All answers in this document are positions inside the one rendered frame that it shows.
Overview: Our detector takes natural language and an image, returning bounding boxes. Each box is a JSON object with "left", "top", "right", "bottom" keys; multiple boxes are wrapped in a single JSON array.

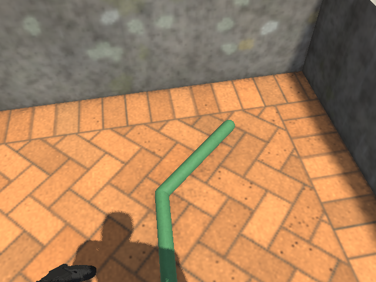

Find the left robot hand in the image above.
[{"left": 36, "top": 264, "right": 96, "bottom": 282}]

